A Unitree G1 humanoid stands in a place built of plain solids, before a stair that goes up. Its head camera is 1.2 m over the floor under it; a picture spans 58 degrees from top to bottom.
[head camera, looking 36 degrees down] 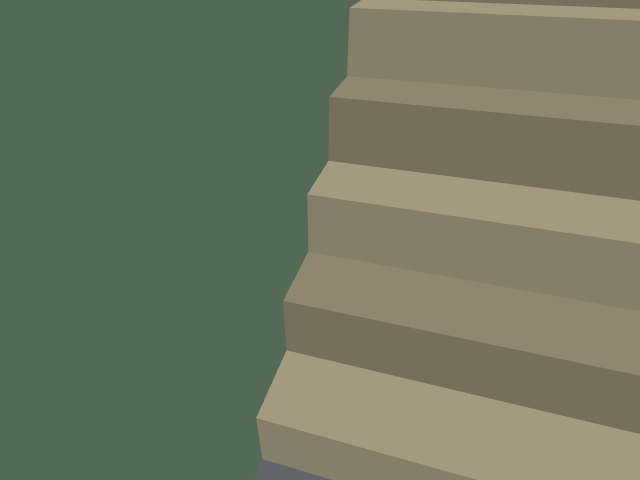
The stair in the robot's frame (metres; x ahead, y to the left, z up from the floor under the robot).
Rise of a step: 0.20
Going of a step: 0.22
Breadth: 1.29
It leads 16 degrees to the right of straight ahead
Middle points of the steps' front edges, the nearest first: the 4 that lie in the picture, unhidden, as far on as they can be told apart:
0.66 -0.47 0.40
0.87 -0.54 0.60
1.09 -0.60 0.80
1.30 -0.66 1.00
